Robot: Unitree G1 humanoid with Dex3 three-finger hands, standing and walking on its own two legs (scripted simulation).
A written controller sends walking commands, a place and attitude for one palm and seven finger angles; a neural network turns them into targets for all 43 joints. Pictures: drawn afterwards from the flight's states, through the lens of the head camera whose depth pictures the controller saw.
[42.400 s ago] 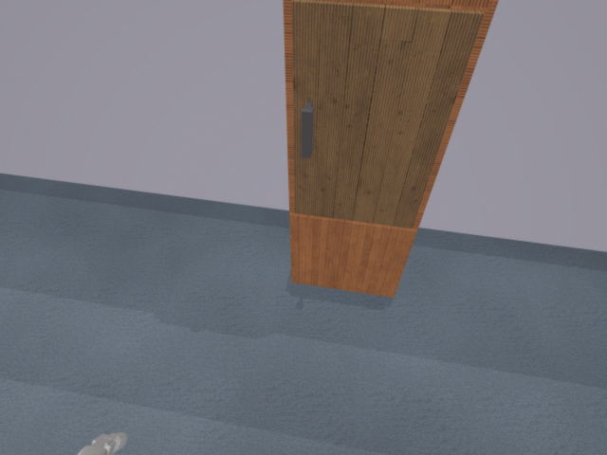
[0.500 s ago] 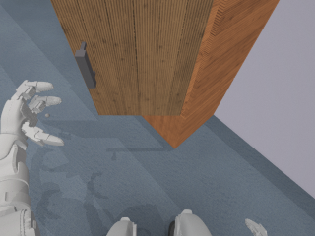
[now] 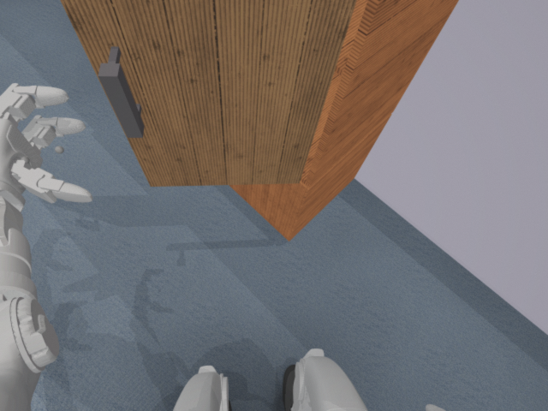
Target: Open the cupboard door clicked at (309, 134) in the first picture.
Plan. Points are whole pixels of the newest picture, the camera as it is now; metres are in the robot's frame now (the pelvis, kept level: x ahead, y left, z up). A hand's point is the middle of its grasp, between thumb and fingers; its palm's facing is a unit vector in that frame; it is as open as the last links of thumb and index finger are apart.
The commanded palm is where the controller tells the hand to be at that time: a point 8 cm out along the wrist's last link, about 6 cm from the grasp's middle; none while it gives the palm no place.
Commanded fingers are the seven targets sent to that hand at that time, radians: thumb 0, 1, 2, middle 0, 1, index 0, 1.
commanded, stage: move the hooked fingers beside the handle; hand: left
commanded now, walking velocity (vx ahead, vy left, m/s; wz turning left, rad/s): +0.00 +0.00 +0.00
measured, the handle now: (125, 94) +0.57 +0.22 +0.05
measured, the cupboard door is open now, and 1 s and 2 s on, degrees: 49 49 49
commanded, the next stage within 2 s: slide the fingers in behind the handle in 1.54 s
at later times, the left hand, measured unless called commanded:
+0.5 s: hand (72, 107) +0.52 +0.28 +0.07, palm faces +0.02 -1.00 -0.02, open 14.0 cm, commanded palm +0.50 +0.31 +0.05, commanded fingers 0.00 -0.50 0.30 -0.30 -1.20 -0.30 -1.20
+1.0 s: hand (67, 116) +0.51 +0.28 +0.07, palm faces +0.01 -1.00 -0.02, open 14.0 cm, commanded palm +0.49 +0.31 +0.05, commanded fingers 0.00 -0.50 0.30 -0.30 -1.20 -0.30 -1.20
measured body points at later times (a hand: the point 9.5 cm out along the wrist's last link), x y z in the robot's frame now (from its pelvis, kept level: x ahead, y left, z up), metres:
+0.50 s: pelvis +0.00 +0.01 -0.01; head +0.17 +0.04 +0.40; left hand +0.52 +0.33 +0.07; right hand -0.01 -0.26 -0.11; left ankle -0.02 +0.09 -0.67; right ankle +0.05 -0.12 -0.67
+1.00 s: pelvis +0.01 +0.01 +0.00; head +0.17 +0.04 +0.42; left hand +0.50 +0.33 +0.07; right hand +0.02 -0.26 -0.10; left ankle -0.02 +0.09 -0.67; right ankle +0.05 -0.12 -0.67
